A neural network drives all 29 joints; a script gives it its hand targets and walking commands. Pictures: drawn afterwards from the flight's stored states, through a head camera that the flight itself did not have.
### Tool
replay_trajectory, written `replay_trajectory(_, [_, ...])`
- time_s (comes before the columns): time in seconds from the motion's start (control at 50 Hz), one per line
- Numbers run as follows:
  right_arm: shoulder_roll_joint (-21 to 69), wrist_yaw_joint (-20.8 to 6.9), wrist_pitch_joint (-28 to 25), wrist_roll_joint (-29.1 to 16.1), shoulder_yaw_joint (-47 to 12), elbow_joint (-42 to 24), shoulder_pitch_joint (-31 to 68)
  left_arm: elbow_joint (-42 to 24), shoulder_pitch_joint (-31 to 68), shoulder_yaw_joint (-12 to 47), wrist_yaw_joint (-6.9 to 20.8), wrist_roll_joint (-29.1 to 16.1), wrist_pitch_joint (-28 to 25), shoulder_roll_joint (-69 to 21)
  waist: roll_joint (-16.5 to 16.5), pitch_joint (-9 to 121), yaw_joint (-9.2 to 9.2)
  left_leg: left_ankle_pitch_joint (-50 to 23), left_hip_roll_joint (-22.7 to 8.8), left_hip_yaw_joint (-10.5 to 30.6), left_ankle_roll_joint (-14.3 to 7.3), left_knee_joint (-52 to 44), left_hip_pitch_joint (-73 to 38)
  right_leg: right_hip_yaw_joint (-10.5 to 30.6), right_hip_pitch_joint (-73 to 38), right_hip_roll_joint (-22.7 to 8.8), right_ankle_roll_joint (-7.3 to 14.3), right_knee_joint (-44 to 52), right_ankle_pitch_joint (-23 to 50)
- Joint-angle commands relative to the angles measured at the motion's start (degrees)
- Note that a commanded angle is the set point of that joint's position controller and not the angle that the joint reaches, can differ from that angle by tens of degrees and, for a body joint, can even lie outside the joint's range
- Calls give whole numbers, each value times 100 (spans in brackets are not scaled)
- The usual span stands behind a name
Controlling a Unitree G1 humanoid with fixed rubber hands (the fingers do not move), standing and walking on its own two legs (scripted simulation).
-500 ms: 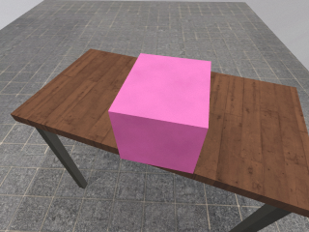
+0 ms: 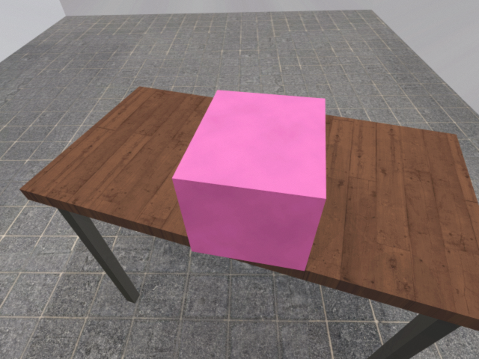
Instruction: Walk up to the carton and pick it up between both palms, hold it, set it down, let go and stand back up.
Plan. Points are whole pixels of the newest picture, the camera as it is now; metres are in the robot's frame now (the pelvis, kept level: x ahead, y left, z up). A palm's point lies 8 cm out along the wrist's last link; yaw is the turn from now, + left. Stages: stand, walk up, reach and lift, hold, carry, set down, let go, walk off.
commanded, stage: walk up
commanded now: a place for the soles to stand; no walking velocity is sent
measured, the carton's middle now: (258, 175) +0.46 -0.01 +0.07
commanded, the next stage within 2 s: none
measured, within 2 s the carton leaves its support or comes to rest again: neither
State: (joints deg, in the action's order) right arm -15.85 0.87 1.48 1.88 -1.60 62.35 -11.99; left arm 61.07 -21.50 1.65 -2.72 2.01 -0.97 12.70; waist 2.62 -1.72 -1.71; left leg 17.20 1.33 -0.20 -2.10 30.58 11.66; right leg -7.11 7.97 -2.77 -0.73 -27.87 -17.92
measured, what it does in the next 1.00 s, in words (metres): stands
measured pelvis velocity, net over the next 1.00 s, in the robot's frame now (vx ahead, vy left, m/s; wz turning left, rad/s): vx -0.01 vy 0.04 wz -0.25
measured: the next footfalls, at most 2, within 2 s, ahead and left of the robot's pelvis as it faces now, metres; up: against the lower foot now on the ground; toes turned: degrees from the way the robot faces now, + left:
left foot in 1.34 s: +0.07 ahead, +0.17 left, +0.00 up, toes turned -8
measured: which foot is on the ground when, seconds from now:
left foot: down 0.00-1.00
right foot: down 0.00-1.00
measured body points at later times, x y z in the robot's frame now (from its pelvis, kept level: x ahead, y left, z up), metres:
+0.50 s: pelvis +0.00 +0.04 +0.00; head +0.01 +0.03 +0.45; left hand +0.02 +0.29 -0.14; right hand +0.02 -0.23 -0.16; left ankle -0.01 +0.10 -0.74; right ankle -0.03 -0.12 -0.74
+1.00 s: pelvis -0.01 +0.04 -0.01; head +0.00 +0.01 +0.44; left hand +0.05 +0.30 -0.14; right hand -0.03 -0.23 -0.17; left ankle -0.01 +0.10 -0.74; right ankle -0.04 -0.08 -0.71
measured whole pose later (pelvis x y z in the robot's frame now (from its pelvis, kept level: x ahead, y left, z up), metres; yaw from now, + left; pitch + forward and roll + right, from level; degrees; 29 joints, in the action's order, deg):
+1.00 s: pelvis -0.01 +0.04 -0.01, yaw -14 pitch -2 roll +1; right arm -16.9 1.1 3.4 1.8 -0.6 56.8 -12.1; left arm 53.1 -22.5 -0.2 -4.7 2.3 0.2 12.5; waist 2.2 -4.6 0.5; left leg 20.0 0.2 -15.0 -5.2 32.9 11.0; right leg 1.6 20.3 -1.0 0.9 -49.0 -31.4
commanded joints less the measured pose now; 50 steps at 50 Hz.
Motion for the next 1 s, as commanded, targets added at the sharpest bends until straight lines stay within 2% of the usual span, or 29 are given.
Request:
replay_trajectory(0.0, [-578, -20, -131, -4, 103, -282, -279, -194, -386, -124, -34, 25, -79, 693, -261, -324, 187, -1502, -596, 509, 45, -626, -68, 734, 138, -817, 500, 322, 1839])
replay_trajectory(0.02, [-566, 7, -150, -55, 86, -168, -465, -223, -361, -151, -17, 10, -80, 701, -407, -3, 161, -1899, -635, 462, 11, -543, -164, 689, 90, -669, 443, 72, 1842])
replay_trajectory(0.04, [-568, 16, -140, -1, 97, -252, -393, -246, -465, -135, -20, -5, -68, 497, -143, -146, 142, -2310, -689, 514, -69, -491, -228, 689, 281, -576, 328, -27, 1722])
replay_trajectory(0.06, [-470, 40, -153, -41, 93, -325, -189, -336, -402, -112, -16, 17, -44, 457, -222, -51, 181, -2276, -811, 545, -145, -589, -119, 629, 215, -493, 265, 61, 1505])
replay_trajectory(0.08, [-629, 38, -139, -86, 116, -320, -270, -306, -444, -101, 11, 19, -18, 392, 106, 119, 160, -1809, -790, 614, -45, -798, 8, 584, 7, -428, 253, 39, 1131])
replay_trajectory(0.1, [-551, 32, -98, -83, 82, -300, -121, -333, -495, -157, -20, 78, -7, 490, -49, -120, 85, -1741, -705, 560, -95, -759, -48, 670, 164, -417, 235, 89, 1099])
replay_trajectory(0.12, [-605, 39, -56, -86, 110, -322, -192, -378, -405, -109, -14, 41, 11, 577, -135, -150, 225, -1795, -703, 418, -17, -784, -113, 619, 336, -416, 255, 103, 1137])
replay_trajectory(0.14, [-624, 42, -39, -23, 88, -318, -32, -452, -407, -168, -18, 13, 26, 730, 34, -217, 5, -1659, -644, 456, -84, -830, 50, 687, 107, -453, 274, 122, 1033])
replay_trajectory(0.18, [-753, 32, -40, -54, 117, -390, -92, -408, -679, -131, -49, 21, 33, 632, 138, -33, -43, -1386, -663, 532, -32, -933, 47, 708, 29, -451, 262, 114, 1008])
replay_trajectory(0.2, [-625, 32, -60, -27, 110, -432, -9, -409, -611, -162, -64, 34, 35, 691, -354, -36, 45, -1326, -695, 463, -58, -849, -67, 755, 188, -401, 256, 126, 868])
replay_trajectory(0.24, [-732, 57, -58, -93, 103, -341, -308, -421, -549, -151, -71, 16, 44, 709, -31, -183, 129, -1480, -787, 585, 75, -1111, 45, 626, 292, -369, 207, 24, 652])
replay_trajectory(0.3, [-578, 1, -43, -63, 92, -345, -291, -427, -515, -81, -82, 19, -18, 640, -157, -240, 89, -1824, -638, 373, -87, -802, -49, 872, 365, -439, 319, 72, 1121])
replay_trajectory(0.34, [-764, 14, -42, -46, 155, -363, -211, -414, -551, -103, -84, 41, -61, 557, -265, -80, 140, -2036, -720, 147, 51, -729, -240, 790, 376, -450, 292, -50, 1399])
replay_trajectory(0.44, [-559, -38, -15, 4, 146, -481, -146, -554, -416, -177, -115, 4, -8, 808, -237, -169, 143, -1269, -597, 52, 16, -613, -2, 1141, 426, -537, 389, -29, 1533])
replay_trajectory(0.48, [-746, -24, 15, -28, 160, -439, -181, -483, -501, -199, -144, 55, 6, 734, -165, -236, 91, -1123, -822, 313, 20, -848, 132, 969, 553, -390, 385, -238, 1057])
replay_trajectory(0.5, [-775, -36, 50, -32, 183, -510, -249, -545, -335, -172, -187, 32, 24, 706, 9, -380, 249, -1009, -908, 316, 55, -1092, -8, 952, 892, -263, 355, -299, 514])
replay_trajectory(0.52, [-903, -43, 56, 29, 190, -520, -192, -615, -301, -149, -152, 4, 12, 591, 140, -358, 147, -955, -949, 342, -79, -1143, 14, 734, 796, -208, 287, -420, 458])
replay_trajectory(0.54, [-783, -40, 62, 1, 145, -489, -185, -658, -284, -139, -156, 50, 25, 550, -186, -179, 163, -930, -1055, 353, -144, -1173, -11, 545, 768, -84, 202, -444, 398])
replay_trajectory(0.62, [-710, -21, 149, 14, 188, -574, 0, -670, -520, -226, -168, 21, 15, 732, -133, -652, 76, 296, -837, -15, -100, -937, 601, 1219, 708, -269, 439, -155, 513])
replay_trajectory(0.72, [-717, -108, 133, 47, 205, -673, -62, -592, -843, -329, -223, 54, -20, 973, -630, -294, 15, -275, -686, -119, 321, -76, 357, 2239, 692, -947, 765, 163, 1022])
replay_trajectory(0.76, [-714, -99, 100, 67, 186, -697, -269, -776, -513, -321, -215, 30, -44, 918, -839, -273, 180, -271, -639, -291, 140, -87, 28, 2369, 1170, -879, 755, 54, 1214])
replay_trajectory(0.8, [-732, -114, 135, 10, 217, -716, -457, -853, -282, -368, -171, 1, 11, 969, -792, -395, 336, -73, -770, -237, 94, -416, -187, 1892, 1482, -507, 621, -295, 1167])
replay_trajectory(0.82, [-763, -81, 126, 33, 215, -735, -451, -909, -324, -309, -166, -14, 46, 762, 123, -286, 370, -124, -1001, -27, 32, -876, -480, 1497, 1757, -145, 393, -762, 922])
replay_trajectory(0.84, [-921, -57, 162, -49, 237, -706, -400, -926, -264, -303, -198, -43, 53, 659, 107, -149, 339, -281, -1394, 331, -345, -1254, -397, 756, 1638, 440, 176, -1494, 169])
replay_trajectory(0.86, [-1017, -20, 169, -6, 251, -818, -241, -970, -426, -254, -207, -61, 48, 482, 507, -105, 297, -521, -1699, 657, -537, -1471, -598, 714, 1881, 353, 144, -1911, -1004])
replay_trajectory(0.9, [-959, 38, 187, -40, 287, -635, -521, -1011, -351, -266, -207, 41, 77, 398, 215, -152, 480, -1606, -1981, 736, -552, -1359, -747, 959, 2151, 172, 213, -2752, -1804])
replay_trajectory(0.92, [-1070, 51, 212, 18, 294, -633, -311, -1134, -475, -219, -227, 39, 46, 249, 209, -235, 254, -1486, -1940, 594, -724, -1280, -533, 1030, 2067, 80, 205, -2535, -1879])
replay_trajectory(0.94, [-769, 91, 168, 4, 214, -644, -229, -1056, -410, -247, -225, 29, 68, 213, 309, -486, 262, -1473, -1935, 440, -862, -1315, -443, 1024, 1972, 6, 223, -2375, -1635])
replay_trajectory(0.98, [-677, 76, 150, -15, 189, -774, -68, -1065, -639, -174, -193, -7, 7, 174, 154, -192, 101, -1012, -1519, -81, -751, -1075, 68, 836, 1116, 26, 282, -1349, -665])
